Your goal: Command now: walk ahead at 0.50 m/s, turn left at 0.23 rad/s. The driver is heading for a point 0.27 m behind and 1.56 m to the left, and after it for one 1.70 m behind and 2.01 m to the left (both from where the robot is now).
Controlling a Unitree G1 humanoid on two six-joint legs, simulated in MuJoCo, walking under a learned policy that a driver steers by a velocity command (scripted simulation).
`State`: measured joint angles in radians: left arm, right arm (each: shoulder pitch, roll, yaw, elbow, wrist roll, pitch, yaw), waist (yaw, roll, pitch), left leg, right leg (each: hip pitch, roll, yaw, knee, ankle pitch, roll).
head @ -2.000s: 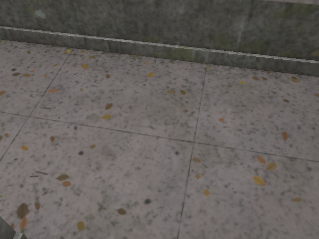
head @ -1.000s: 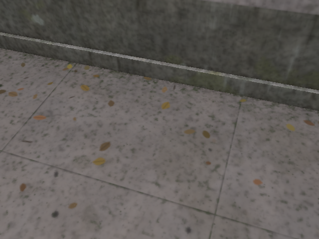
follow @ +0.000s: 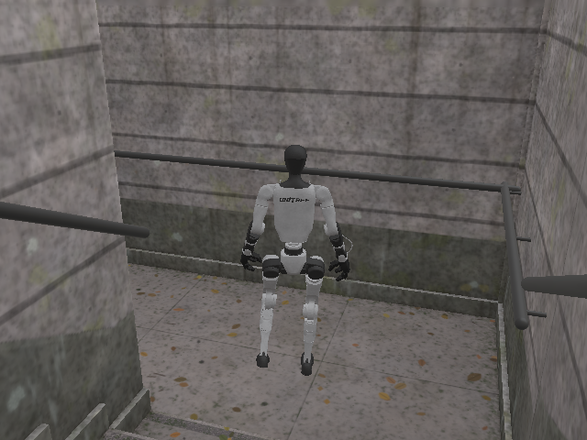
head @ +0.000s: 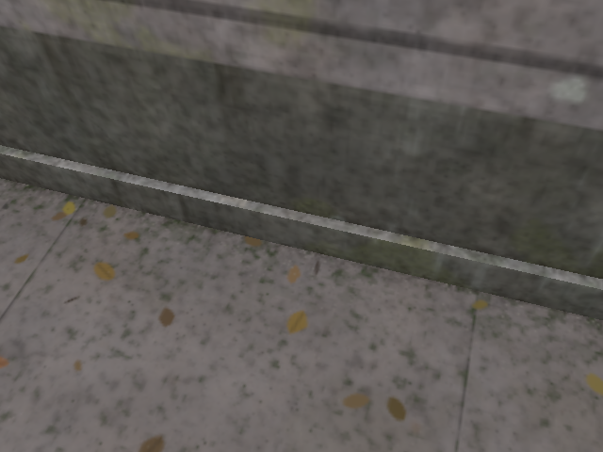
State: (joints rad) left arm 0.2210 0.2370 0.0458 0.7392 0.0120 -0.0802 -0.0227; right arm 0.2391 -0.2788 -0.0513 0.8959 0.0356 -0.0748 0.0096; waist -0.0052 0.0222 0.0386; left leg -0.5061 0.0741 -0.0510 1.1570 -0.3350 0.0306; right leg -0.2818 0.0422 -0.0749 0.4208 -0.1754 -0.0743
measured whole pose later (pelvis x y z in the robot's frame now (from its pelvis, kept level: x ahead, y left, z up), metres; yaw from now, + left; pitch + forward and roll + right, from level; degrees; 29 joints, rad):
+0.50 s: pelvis +0.27 +0.08 -0.01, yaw +16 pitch +2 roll +0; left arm 0.24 0.28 0.03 0.79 0.00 -0.10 0.02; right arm 0.13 -0.32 -0.08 0.74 0.01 -0.06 0.03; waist 0.00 0.01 0.07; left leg -0.43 -0.11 0.00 0.54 -0.15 0.10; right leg -0.34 -0.02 0.01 1.26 -0.47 0.03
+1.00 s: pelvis +0.43 +0.16 +0.00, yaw +35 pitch +1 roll +0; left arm 0.33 0.38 0.07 0.80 0.01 -0.06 0.11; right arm 0.15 -0.35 -0.04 0.58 -0.01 0.05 0.07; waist 0.01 0.07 0.05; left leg -0.58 -0.03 -0.10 1.14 -0.36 -0.05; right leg -0.26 -0.10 -0.03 0.42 -0.17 0.08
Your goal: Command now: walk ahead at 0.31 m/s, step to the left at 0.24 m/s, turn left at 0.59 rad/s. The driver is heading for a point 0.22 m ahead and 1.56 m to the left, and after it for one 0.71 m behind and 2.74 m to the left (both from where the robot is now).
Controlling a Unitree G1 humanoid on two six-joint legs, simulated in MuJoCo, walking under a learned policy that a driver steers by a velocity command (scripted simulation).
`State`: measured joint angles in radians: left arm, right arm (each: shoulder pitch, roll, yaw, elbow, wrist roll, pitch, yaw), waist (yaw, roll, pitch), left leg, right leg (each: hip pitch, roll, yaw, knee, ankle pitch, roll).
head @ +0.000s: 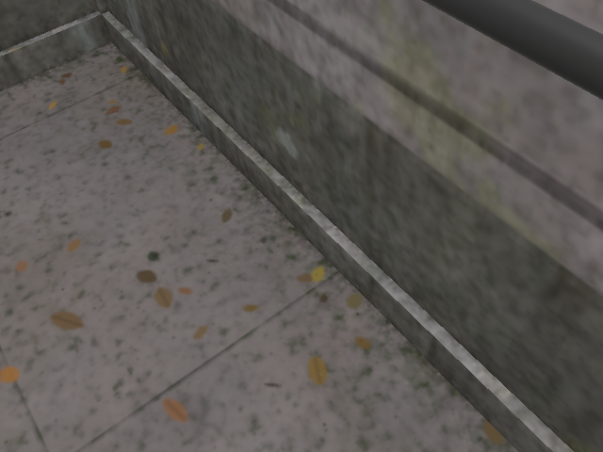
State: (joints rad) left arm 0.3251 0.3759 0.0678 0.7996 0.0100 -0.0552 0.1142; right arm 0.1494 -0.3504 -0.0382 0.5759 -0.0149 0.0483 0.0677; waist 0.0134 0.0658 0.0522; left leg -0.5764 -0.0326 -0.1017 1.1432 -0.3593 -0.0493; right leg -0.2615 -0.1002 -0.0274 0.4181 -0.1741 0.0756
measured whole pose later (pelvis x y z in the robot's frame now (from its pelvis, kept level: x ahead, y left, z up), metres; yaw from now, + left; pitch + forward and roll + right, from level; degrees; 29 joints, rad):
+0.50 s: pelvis +0.17 +0.14 +0.01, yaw +16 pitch +2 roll -2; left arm 0.08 0.32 0.02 0.68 0.01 -0.10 0.01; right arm 0.40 -0.29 -0.05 0.73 0.02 -0.04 0.00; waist -0.08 -0.04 0.02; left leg -0.10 -0.11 -0.19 0.35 -0.26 0.09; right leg -0.56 -0.03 0.07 0.60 -0.10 0.04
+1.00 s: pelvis +0.41 +0.26 +0.00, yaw +35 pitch +0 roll -3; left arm 0.36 0.35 0.06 0.82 0.00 -0.08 0.01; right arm 0.12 -0.34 -0.06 0.62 0.02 -0.01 0.04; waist 0.10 0.03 0.08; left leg -0.64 0.09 -0.03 0.74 -0.08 0.01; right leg 0.05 -0.03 -0.15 0.26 -0.30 0.05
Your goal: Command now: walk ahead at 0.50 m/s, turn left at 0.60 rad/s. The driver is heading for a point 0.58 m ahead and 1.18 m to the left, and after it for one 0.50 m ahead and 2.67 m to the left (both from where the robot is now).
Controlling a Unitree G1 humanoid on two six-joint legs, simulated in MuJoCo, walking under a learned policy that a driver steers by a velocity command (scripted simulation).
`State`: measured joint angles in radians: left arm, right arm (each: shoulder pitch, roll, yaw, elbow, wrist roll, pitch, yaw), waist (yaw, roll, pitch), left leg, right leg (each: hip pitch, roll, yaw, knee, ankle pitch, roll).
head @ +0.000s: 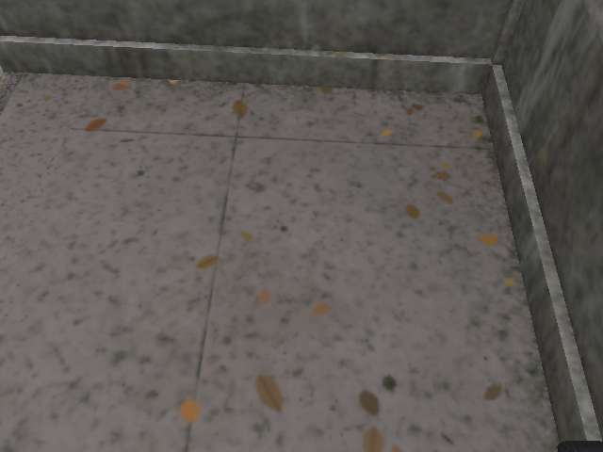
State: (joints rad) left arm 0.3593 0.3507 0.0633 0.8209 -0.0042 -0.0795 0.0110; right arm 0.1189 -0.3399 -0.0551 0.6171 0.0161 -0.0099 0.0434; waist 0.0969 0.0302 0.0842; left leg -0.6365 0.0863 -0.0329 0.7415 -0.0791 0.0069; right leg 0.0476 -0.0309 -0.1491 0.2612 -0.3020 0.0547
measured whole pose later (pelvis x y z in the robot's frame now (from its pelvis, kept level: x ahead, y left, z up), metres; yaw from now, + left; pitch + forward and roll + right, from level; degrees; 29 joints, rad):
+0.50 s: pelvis +0.28 +0.08 +0.01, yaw +17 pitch +1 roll -1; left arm 0.01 0.31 0.04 0.69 0.02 -0.10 -0.02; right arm 0.36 -0.30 -0.05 0.71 0.03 -0.04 -0.02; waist -0.07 -0.04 0.05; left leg -0.07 -0.13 -0.20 0.34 -0.27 0.10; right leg -0.61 -0.02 0.10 0.52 0.11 0.05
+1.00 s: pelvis +0.41 +0.11 +0.00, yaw +33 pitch +0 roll -3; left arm 0.16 0.30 0.05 0.83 -0.01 0.00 0.03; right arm 0.14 -0.30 -0.05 0.65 0.02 0.05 -0.03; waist 0.05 0.02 0.11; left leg -0.36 0.05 -0.03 0.65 -0.28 -0.05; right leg -0.25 -0.02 -0.13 0.40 -0.14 -0.01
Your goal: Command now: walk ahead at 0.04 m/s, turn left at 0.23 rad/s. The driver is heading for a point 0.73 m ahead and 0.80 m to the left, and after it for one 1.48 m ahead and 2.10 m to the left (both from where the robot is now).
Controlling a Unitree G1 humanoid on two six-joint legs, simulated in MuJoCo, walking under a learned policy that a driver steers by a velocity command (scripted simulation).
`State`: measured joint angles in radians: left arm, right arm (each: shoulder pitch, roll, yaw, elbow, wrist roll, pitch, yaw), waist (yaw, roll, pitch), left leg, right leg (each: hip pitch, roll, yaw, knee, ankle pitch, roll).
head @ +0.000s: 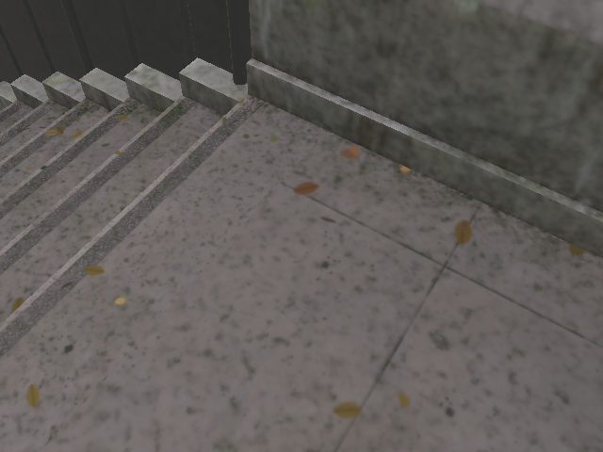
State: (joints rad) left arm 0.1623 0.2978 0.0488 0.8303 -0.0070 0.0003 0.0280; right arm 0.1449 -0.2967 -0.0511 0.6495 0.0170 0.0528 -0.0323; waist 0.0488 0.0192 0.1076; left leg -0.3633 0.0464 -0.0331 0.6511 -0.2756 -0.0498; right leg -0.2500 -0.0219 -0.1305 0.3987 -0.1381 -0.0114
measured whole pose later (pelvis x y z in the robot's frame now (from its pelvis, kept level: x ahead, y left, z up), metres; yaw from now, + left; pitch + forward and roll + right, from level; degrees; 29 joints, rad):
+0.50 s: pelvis +0.07 +0.00 +0.01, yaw +5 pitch +0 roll +1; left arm 0.12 0.32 0.04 0.91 -0.01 -0.07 0.00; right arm 0.28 -0.30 -0.08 0.82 0.04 -0.01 0.00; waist -0.03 -0.01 0.02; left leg -0.13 -0.06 -0.08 0.35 -0.22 0.03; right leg -0.22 -0.04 0.00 0.44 -0.24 -0.01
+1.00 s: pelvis +0.28 +0.06 -0.03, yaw +21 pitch +1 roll -1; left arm 0.39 0.29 0.03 1.03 -0.01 -0.04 0.02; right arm 0.05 -0.26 -0.07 0.61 0.03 -0.03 0.06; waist 0.05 0.01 0.08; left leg -0.50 -0.03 0.08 0.63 -0.13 0.13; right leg 0.09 -0.10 -0.22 0.63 -0.49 0.04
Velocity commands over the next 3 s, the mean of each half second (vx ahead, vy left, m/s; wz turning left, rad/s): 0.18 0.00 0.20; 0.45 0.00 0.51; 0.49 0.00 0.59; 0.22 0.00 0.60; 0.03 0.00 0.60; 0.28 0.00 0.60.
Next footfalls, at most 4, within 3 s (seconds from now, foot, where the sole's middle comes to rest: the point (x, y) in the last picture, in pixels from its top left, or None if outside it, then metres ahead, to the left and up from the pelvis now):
0.02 left None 0.08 0.12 -0.77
0.50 right None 0.13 -0.12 -0.77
0.98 left None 0.40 0.18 -0.77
1.48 right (247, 302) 0.77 0.19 -0.77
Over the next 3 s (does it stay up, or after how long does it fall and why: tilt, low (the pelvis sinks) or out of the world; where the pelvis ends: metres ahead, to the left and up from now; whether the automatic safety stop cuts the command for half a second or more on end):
stays up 0.68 0.38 0.01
